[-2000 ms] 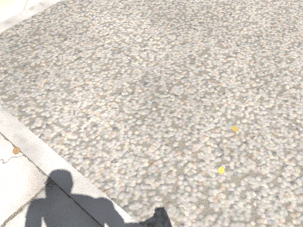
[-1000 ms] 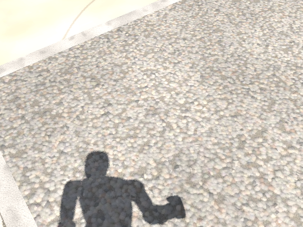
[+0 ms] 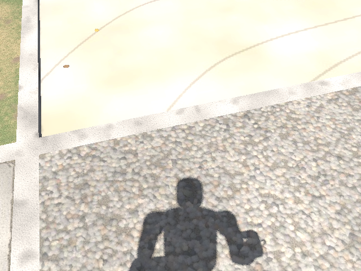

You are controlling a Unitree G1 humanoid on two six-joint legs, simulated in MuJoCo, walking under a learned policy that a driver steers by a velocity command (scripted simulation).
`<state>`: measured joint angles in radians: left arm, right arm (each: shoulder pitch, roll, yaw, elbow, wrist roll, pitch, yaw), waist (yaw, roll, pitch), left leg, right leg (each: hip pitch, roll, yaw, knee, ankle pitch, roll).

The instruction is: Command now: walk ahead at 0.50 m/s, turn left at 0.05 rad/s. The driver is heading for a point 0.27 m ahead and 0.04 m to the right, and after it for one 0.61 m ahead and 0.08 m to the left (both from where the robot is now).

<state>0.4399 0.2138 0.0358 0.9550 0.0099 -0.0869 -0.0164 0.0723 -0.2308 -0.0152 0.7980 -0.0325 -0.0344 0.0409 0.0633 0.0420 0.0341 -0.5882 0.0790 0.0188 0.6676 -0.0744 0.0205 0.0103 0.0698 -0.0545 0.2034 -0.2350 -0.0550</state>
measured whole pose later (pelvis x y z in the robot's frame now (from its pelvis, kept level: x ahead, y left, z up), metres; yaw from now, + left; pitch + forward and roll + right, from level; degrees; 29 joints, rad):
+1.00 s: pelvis +0.48 +0.00 +0.00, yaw -1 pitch -1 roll +0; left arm 0.33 0.19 0.02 1.01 0.02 -0.07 0.00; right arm 0.18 -0.21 -0.04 0.96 -0.02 -0.02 -0.01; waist 0.01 0.03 0.08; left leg -0.51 0.05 0.00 0.80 -0.20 0.02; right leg -0.13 0.06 -0.10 0.31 -0.18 -0.09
